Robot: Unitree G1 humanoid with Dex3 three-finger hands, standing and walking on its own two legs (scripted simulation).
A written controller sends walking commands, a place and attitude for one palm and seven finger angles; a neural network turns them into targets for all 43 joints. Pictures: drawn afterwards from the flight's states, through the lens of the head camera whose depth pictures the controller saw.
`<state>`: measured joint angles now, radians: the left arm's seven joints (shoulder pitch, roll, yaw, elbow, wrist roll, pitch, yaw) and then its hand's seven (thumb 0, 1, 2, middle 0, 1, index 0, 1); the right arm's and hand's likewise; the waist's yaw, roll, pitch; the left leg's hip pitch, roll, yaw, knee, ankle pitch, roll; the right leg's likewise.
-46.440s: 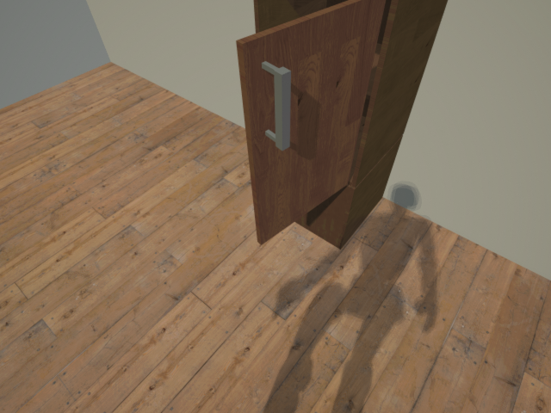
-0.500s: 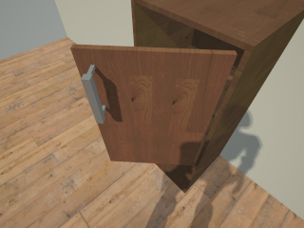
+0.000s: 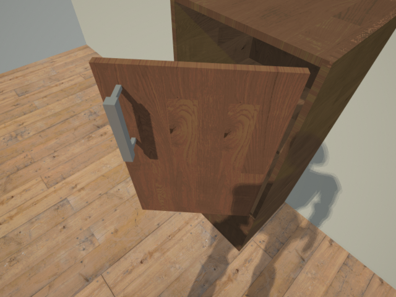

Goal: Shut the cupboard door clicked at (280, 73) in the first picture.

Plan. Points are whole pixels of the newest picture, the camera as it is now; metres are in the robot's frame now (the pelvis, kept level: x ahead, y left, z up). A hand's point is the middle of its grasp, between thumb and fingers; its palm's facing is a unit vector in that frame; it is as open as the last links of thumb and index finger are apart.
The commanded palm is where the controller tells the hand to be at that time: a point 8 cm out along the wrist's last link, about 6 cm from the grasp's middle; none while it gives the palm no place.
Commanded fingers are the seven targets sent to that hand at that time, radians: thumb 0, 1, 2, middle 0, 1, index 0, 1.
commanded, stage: look again from close up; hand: left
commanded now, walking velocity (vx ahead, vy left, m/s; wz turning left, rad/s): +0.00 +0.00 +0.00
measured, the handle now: (123, 125) +0.42 +0.19 +0.12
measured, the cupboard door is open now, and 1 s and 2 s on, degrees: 44 44 44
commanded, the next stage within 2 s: raise the hand and make a fist in 0.70 s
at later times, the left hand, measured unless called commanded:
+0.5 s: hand out of the picture +0.02 +0.19 -0.17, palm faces +0.02 -0.97 -0.23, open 7.4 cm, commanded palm none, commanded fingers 0.00 0.90 0.90 -0.20 -0.30 -0.20 -0.30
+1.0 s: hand (96, 260) +0.18 +0.20 -0.01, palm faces +0.24 -0.96 -0.11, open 7.2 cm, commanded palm +0.09 +0.25 -0.05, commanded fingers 0.00 0.90 0.90 -0.38 -0.50 -0.38 -0.50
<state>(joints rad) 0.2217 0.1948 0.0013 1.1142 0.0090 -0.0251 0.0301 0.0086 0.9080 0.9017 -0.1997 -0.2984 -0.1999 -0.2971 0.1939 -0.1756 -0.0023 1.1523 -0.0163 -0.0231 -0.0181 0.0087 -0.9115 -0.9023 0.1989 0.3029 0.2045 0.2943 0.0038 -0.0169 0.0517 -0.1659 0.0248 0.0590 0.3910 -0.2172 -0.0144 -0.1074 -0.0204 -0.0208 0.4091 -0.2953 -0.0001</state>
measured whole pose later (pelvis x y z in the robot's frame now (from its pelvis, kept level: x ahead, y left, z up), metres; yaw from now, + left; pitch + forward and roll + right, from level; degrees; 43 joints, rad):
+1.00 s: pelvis -0.03 +0.00 -0.02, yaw +2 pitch +1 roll +0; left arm 0.32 0.19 0.11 0.22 -0.17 -0.24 0.01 0.02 0.91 0.90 -0.24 -0.35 -0.24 -0.34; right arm 0.27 -0.24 -0.02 0.82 0.02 -0.28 -0.05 0.01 -0.91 -0.90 0.20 0.30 0.21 0.29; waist -0.03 0.03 -0.04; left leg -0.35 0.01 0.02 0.61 -0.27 0.00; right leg -0.28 -0.04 -0.06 0.63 -0.37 0.01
